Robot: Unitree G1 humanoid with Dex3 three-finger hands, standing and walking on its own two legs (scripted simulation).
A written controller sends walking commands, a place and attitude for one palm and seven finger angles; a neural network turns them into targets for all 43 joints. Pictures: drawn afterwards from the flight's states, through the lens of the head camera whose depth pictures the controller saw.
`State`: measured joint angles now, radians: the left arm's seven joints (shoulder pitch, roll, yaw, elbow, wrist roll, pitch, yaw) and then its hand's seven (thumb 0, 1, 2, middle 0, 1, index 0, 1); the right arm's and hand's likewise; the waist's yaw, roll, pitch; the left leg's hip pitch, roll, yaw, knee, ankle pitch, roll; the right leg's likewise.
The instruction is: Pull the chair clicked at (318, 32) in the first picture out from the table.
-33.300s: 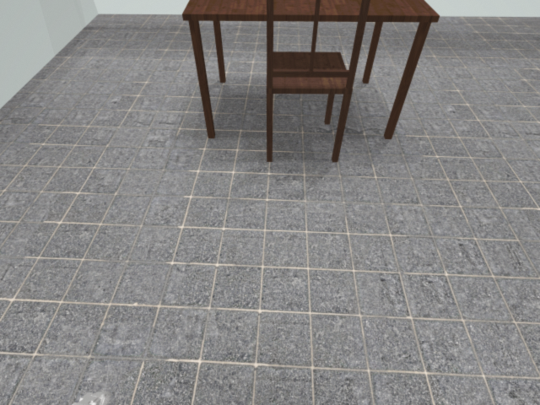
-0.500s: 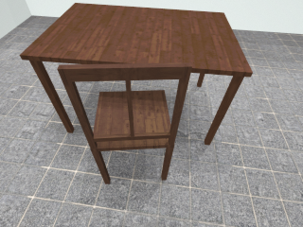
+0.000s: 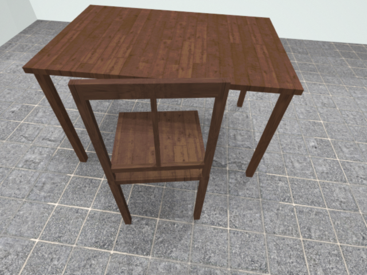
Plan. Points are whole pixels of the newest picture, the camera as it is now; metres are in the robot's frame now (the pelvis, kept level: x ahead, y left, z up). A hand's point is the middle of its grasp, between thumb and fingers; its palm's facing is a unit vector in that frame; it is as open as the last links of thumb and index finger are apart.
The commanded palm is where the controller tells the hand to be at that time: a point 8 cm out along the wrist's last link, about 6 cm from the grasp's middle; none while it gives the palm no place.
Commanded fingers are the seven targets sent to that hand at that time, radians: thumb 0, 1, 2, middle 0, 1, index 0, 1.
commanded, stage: shuffle to correct the standing spot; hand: left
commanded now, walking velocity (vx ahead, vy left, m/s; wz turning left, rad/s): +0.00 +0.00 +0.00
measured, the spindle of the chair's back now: (156, 136) +0.54 +0.12 -0.07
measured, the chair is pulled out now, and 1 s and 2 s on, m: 0.13 0.13 0.13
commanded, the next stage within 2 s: come to a stop and stand still in 0.86 s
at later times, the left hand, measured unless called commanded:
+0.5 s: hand out of the picture -0.02 +0.12 -0.20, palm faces +0.15 -0.98 -0.13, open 7.4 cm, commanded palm none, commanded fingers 0.00 0.90 0.90 -0.20 -0.30 -0.20 -0.30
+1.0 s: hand out of the picture +0.12 +0.08 -0.20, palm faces +0.14 -0.98 -0.15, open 7.4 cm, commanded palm none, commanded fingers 0.00 0.90 0.90 -0.20 -0.30 -0.20 -0.30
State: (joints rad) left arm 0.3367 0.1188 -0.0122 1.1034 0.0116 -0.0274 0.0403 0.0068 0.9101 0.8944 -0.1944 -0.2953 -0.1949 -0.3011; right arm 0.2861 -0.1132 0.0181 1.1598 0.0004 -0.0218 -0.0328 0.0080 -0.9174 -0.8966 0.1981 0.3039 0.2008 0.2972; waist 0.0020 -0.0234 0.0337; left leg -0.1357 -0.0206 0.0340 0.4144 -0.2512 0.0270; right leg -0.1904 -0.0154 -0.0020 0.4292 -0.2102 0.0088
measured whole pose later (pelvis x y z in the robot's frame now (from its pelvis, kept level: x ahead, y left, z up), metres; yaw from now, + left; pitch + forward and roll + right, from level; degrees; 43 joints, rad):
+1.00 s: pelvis +0.13 -0.09 -0.02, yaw +7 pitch +0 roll +0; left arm 0.30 0.18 0.05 1.02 0.03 0.05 0.00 0.01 0.91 0.89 -0.19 -0.30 -0.19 -0.30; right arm 0.23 -0.13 -0.02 1.04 -0.03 -0.03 -0.05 0.00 -0.91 -0.90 0.20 0.30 0.20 0.30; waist -0.02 -0.07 0.04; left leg -0.27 0.03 0.13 0.64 -0.35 0.03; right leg -0.38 0.02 -0.06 0.92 -0.46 -0.04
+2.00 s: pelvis +0.09 -0.14 -0.01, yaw +7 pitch +0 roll -1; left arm 0.35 0.10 -0.01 1.07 0.02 -0.01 0.04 0.01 0.91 0.89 -0.20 -0.30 -0.20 -0.30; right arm 0.38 -0.16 0.00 1.08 -0.03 0.02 -0.01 0.01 -0.92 -0.90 0.20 0.30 0.20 0.30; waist -0.05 0.05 0.02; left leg -0.33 0.01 0.02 0.60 -0.27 0.02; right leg -0.20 0.04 -0.04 0.56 -0.35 -0.04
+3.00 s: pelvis +0.13 -0.13 +0.00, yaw +4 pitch +0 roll +1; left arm 0.31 0.19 -0.02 1.07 0.01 -0.01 0.04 0.01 0.91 0.89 -0.20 -0.30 -0.20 -0.30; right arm 0.23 -0.17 0.03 1.12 0.00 -0.01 -0.03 0.01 -0.92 -0.90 0.20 0.30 0.20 0.30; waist 0.00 -0.01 0.03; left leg -0.16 -0.01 0.08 0.43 -0.26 0.02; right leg -0.07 0.02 0.03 0.42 -0.34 -0.02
